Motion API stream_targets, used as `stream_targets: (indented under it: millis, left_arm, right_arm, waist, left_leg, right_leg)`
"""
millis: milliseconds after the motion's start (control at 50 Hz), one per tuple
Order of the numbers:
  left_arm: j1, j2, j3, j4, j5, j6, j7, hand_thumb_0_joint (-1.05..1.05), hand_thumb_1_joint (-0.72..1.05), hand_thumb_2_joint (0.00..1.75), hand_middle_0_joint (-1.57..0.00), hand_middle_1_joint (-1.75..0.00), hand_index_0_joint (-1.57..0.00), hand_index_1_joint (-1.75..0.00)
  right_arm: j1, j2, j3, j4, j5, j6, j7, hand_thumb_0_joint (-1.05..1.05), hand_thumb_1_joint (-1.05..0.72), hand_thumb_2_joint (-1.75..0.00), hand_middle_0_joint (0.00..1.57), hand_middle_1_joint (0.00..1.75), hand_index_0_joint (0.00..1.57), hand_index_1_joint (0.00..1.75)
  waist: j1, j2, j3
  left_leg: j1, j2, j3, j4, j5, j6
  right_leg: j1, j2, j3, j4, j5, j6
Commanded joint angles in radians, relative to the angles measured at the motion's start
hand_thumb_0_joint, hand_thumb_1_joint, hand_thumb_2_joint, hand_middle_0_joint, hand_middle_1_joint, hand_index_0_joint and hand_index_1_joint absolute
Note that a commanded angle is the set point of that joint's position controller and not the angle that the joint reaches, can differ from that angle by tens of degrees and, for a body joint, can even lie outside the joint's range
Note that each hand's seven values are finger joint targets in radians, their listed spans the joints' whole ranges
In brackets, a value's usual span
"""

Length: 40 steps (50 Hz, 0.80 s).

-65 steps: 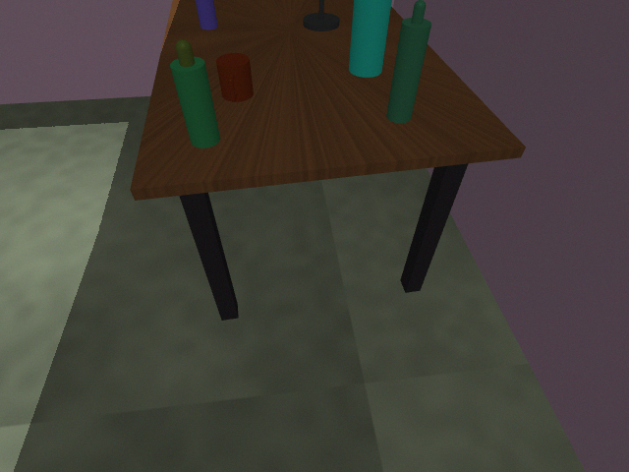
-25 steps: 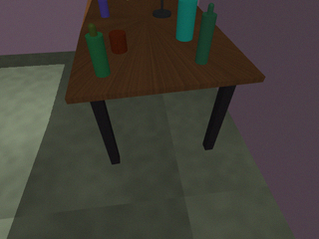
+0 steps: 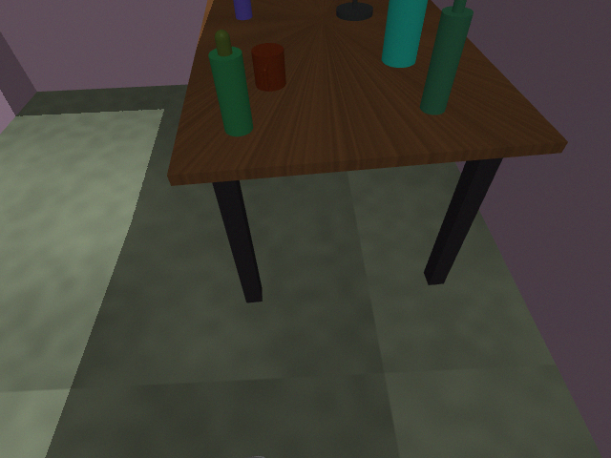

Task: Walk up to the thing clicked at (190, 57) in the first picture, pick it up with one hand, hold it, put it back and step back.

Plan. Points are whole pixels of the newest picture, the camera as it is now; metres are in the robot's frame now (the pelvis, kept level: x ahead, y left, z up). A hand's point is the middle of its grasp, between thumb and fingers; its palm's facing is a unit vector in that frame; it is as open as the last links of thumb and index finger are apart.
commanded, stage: walk up
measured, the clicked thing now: (230, 84) +0.87 +0.18 +0.07
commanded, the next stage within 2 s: none
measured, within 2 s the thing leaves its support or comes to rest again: neither
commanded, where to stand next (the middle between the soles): +0.20 +0.23 m, yaw +14 degrees
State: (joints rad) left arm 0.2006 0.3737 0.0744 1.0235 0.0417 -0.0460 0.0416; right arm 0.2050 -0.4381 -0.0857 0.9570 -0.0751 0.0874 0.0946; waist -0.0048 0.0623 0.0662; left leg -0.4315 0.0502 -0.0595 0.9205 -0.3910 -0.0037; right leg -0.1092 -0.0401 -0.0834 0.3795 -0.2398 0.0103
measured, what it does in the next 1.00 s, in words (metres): steps to the left, turning left: left foot, then right foot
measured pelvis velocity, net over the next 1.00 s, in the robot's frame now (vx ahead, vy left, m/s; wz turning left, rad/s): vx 0.16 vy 0.25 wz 0.32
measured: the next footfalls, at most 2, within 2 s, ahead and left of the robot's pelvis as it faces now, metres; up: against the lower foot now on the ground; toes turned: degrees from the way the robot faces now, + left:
left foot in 0.16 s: +0.12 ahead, +0.24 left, +0.00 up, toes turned +7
right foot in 0.50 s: +0.23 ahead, +0.06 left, +0.00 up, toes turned +5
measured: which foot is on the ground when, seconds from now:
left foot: up 0.00-0.14, down 0.16-0.52, up 0.54-0.86, down 0.88-1.00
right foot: down 0.00-0.18, up 0.20-0.48, down 0.50-0.90, up 0.92-1.00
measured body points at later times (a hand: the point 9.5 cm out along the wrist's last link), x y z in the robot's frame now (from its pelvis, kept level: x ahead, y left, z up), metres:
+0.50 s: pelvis +0.09 +0.13 -0.02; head +0.12 +0.11 +0.43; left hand +0.10 +0.47 -0.11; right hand +0.19 -0.17 -0.15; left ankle +0.08 +0.24 -0.74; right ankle +0.18 +0.05 -0.74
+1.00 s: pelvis +0.16 +0.25 -0.03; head +0.19 +0.28 +0.42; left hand +0.10 +0.58 -0.15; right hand +0.34 -0.02 -0.13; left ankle +0.15 +0.38 -0.74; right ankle +0.18 +0.08 -0.70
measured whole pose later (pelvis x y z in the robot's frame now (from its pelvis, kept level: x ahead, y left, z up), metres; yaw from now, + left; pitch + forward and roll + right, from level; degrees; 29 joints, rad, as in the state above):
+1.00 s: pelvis +0.16 +0.25 -0.03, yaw +18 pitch -2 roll -1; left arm 0.27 0.43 0.04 0.88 0.01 0.00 0.02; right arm 0.23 -0.37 -0.04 0.85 -0.01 0.00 0.02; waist 0.02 -0.03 0.12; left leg -0.37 0.01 -0.05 0.73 -0.34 0.00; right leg -0.37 -0.09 -0.01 0.97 -0.55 -0.02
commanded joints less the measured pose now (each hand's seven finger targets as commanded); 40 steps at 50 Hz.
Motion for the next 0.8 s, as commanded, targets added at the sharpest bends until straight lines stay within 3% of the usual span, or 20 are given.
stream_targets:
  millis: [0,60,100,140,160,180,200,220,280,320,400,420,460,480,500,520,540,560,620,780]
  left_arm:
    - [0.009,0.331,0.084,-0.115,-0.003,-0.039,0.024,0.0,0.9,0.9,-0.2,-0.3,-0.2,-0.3]
    - [-0.006,0.35,0.084,-0.143,-0.002,-0.037,0.018,0.0,0.9,0.9,-0.2,-0.3,-0.2,-0.3]
    - [-0.056,0.363,0.083,-0.162,-0.005,-0.031,0.014,0.0,0.9,0.9,-0.2,-0.3,-0.2,-0.3]
    - [-0.013,0.309,0.068,-0.161,0.001,-0.014,0.013,0.0,0.9,0.9,-0.2,-0.3,-0.2,-0.3]
    - [0.032,0.249,0.05,-0.173,-0.007,-0.009,0.01,0.0,0.9,0.9,-0.2,-0.3,-0.2,-0.3]
    - [0.05,0.194,0.029,-0.205,-0.023,-0.008,0.005,0.0,0.9,0.9,-0.2,-0.3,-0.2,-0.3]
    - [0.018,0.265,0.038,-0.203,-0.03,-0.011,0.014,0.0,0.9,0.9,-0.2,-0.3,-0.2,-0.3]
    - [-0.003,0.303,0.037,-0.191,-0.026,-0.019,0.015,0.0,0.9,0.9,-0.2,-0.3,-0.2,-0.3]
    - [0.112,0.303,0.045,-0.133,-0.048,-0.02,0.002,0.0,0.9,0.9,-0.2,-0.3,-0.2,-0.3]
    - [0.143,0.284,0.043,-0.123,-0.047,-0.021,-0.004,0.0,0.9,0.9,-0.2,-0.3,-0.2,-0.3]
    - [0.164,0.28,0.047,-0.15,-0.037,-0.043,0.006,0.0,0.9,0.9,-0.2,-0.3,-0.2,-0.3]
    - [0.202,0.268,0.048,-0.144,-0.036,-0.051,0.012,0.0,0.9,0.9,-0.2,-0.3,-0.2,-0.3]
    - [0.362,0.302,0.072,-0.101,-0.027,-0.062,0.032,0.0,0.9,0.9,-0.2,-0.3,-0.2,-0.3]
    - [0.434,0.392,0.1,-0.103,-0.006,-0.066,0.047,0.0,0.9,0.9,-0.2,-0.3,-0.2,-0.3]
    - [0.329,0.443,0.105,-0.161,-0.002,-0.062,0.058,0.0,0.9,0.9,-0.2,-0.3,-0.2,-0.3]
    - [0.209,0.442,0.099,-0.192,-0.009,-0.054,0.066,0.0,0.9,0.9,-0.2,-0.3,-0.2,-0.3]
    - [0.121,0.442,0.093,-0.217,-0.01,-0.056,0.063,0.0,0.9,0.9,-0.2,-0.3,-0.2,-0.3]
    - [0.097,0.389,0.082,-0.236,-0.012,-0.063,0.057,0.0,0.9,0.9,-0.2,-0.3,-0.2,-0.3]
    - [0.112,0.308,0.062,-0.23,-0.009,-0.077,0.046,0.0,0.9,0.9,-0.2,-0.3,-0.2,-0.3]
    - [0.135,0.315,0.065,-0.257,-0.002,-0.047,-0.016,0.0,0.9,0.9,-0.2,-0.3,-0.2,-0.3]
  right_arm:
    - [-0.07,-0.14,-0.056,-0.147,0.004,-0.02,0.028,0.0,-0.9,-0.9,0.2,0.3,0.2,0.3]
    - [-0.063,-0.138,-0.067,-0.169,0.012,-0.031,0.036,0.0,-0.9,-0.9,0.2,0.3,0.2,0.3]
    - [0.041,-0.156,-0.083,-0.146,0.023,-0.037,0.033,0.0,-0.9,-0.9,0.2,0.3,0.2,0.3]
    - [0.174,-0.192,-0.109,-0.095,0.015,-0.043,0.02,0.0,-0.9,-0.9,0.2,0.3,0.2,0.3]
    - [0.256,-0.248,-0.125,-0.087,0.007,-0.046,0.007,0.0,-0.9,-0.9,0.2,0.3,0.2,0.3]
    - [0.232,-0.332,-0.132,-0.123,0.005,-0.049,-0.004,0.0,-0.9,-0.9,0.2,0.3,0.2,0.3]
    - [0.191,-0.378,-0.129,-0.137,0.038,-0.053,-0.001,0.0,-0.9,-0.9,0.2,0.3,0.2,0.3]
    - [0.161,-0.375,-0.128,-0.152,0.049,-0.047,-0.005,0.0,-0.9,-0.9,0.2,0.3,0.2,0.3]
    - [0.053,-0.244,-0.083,-0.206,0.036,-0.054,-0.028,0.0,-0.9,-0.9,0.2,0.3,0.2,0.3]
    - [0.075,-0.233,-0.078,-0.217,0.036,-0.064,-0.024,0.0,-0.9,-0.9,0.2,0.3,0.2,0.3]
    - [0.08,-0.208,-0.071,-0.27,0.024,-0.057,-0.018,0.0,-0.9,-0.9,0.2,0.3,0.2,0.3]
    - [0.047,-0.2,-0.066,-0.288,0.024,-0.052,-0.016,0.0,-0.9,-0.9,0.2,0.3,0.2,0.3]
    - [-0.017,-0.139,-0.048,-0.33,0.034,-0.043,-0.011,0.0,-0.9,-0.9,0.2,0.3,0.2,0.3]
    - [-0.005,-0.075,-0.031,-0.353,0.044,-0.045,-0.017,0.0,-0.9,-0.9,0.2,0.3,0.2,0.3]
    - [0.105,-0.089,-0.039,-0.326,0.036,-0.029,-0.026,0.0,-0.9,-0.9,0.2,0.3,0.2,0.3]
    - [0.169,-0.179,-0.066,-0.286,0.029,-0.005,-0.036,0.0,-0.9,-0.9,0.2,0.3,0.2,0.3]
    - [0.198,-0.205,-0.08,-0.27,0.027,-0.003,-0.038,0.0,-0.9,-0.9,0.2,0.3,0.2,0.3]
    - [0.177,-0.216,-0.081,-0.251,0.023,-0.006,-0.034,0.0,-0.9,-0.9,0.2,0.3,0.2,0.3]
    - [0.188,-0.185,-0.072,-0.223,0.032,-0.021,-0.02,0.0,-0.9,-0.9,0.2,0.3,0.2,0.3]
    - [0.069,-0.134,-0.04,-0.206,0.059,-0.069,-0.04,0.0,-0.9,-0.9,0.2,0.3,0.2,0.3]
  waist:
    - [0.041,-0.178,0.019]
    - [0.032,-0.228,0.008]
    - [-0.038,-0.233,-0.038]
    - [-0.103,-0.049,-0.123]
    - [-0.145,0.136,-0.131]
    - [-0.123,0.366,-0.073]
    - [-0.11,0.315,-0.075]
    - [-0.098,0.25,-0.019]
    - [-0.012,0.122,-0.001]
    - [-0.009,0.15,-0.02]
    - [-0.016,0.117,-0.011]
    - [0.009,0.087,-0.027]
    - [0.111,-0.025,-0.082]
    - [0.166,-0.244,-0.08]
    - [0.08,-0.19,-0.064]
    - [0.024,-0.058,-0.041]
    - [-0.023,-0.107,0.023]
    - [-0.023,-0.111,0.087]
    - [-0.015,-0.167,0.072]
    - [0.054,-0.311,-0.008]
  left_leg:
    - [-0.125,0.088,-0.036,-0.073,0.027,-0.018]
    - [0.001,0.08,0.013,-0.194,0.074,-0.016]
    - [0.176,0.051,0.086,-0.261,0.129,-0.002]
    - [0.381,-0.031,0.127,-0.337,0.136,0.023]
    - [0.441,0.002,-0.005,-0.439,0.023,0.08]
    - [0.412,0.178,-0.424,-0.618,-0.048,0.157]
    - [0.336,0.253,-0.619,-0.713,-0.169,0.257]
    - [0.256,0.281,-0.646,-0.737,-0.227,0.295]
    - [0.213,0.124,-0.281,-0.584,0.004,0.213]
    - [0.193,0.091,-0.254,-0.58,0.078,0.214]
    - [0.133,0.131,-0.263,-0.548,0.178,0.272]
    - [0.081,0.117,-0.223,-0.485,0.226,0.263]
    - [-0.073,0.015,-0.12,-0.263,0.194,0.176]
    - [-0.23,-0.148,-0.084,0.001,0.041,0.102]
    - [-0.261,-0.192,-0.163,0.171,-0.166,0.037]
    - [-0.22,-0.127,-0.203,0.246,-0.138,0.031]
    - [-0.22,-0.087,-0.183,0.297,-0.115,0.027]
    - [-0.21,-0.055,-0.186,0.318,-0.079,0.018]
    - [-0.129,-0.06,-0.148,0.268,0.047,-0.007]
    - [0.031,-0.041,0.076,-0.189,0.029,-0.019]
  right_leg:
    - [0.039,-0.302,0.149,-0.098,0.117,-0.215]
    - [-0.05,-0.278,0.067,-0.026,0.126,-0.192]
    - [-0.152,-0.252,0.022,0.044,0.066,-0.155]
    - [-0.237,-0.161,-0.068,0.36,-0.045,-0.096]
    - [-0.324,-0.095,-0.09,0.607,-0.125,-0.067]
    - [-0.53,0.036,-0.075,0.774,-0.466,-0.026]
    - [-0.515,0.01,0.034,0.797,-0.459,-0.046]
    - [-0.507,-0.021,0.058,0.814,-0.415,-0.048]
    - [-0.437,-0.093,0.084,0.688,-0.241,-0.055]
    - [-0.354,-0.071,0.047,0.575,-0.219,-0.04]
    - [-0.26,-0.011,0.01,0.375,-0.211,-0.026]
    - [-0.162,-0.003,0.005,0.27,-0.12,-0.031]
    - [0.123,-0.026,0.037,0.109,0.126,-0.019]
    - [0.193,-0.195,0.338,-0.058,-0.065,-0.051]
    - [0.105,-0.428,0.678,-0.185,-0.25,-0.081]
    - [-0.02,-0.467,0.703,-0.215,-0.487,-0.137]
    - [-0.123,-0.474,0.661,-0.205,-0.522,-0.206]
    - [-0.197,-0.43,0.565,-0.193,-0.46,-0.226]
    - [-0.232,-0.265,0.248,-0.132,-0.179,-0.165]
    - [-0.125,-0.206,0.033,0.086,0.164,-0.193]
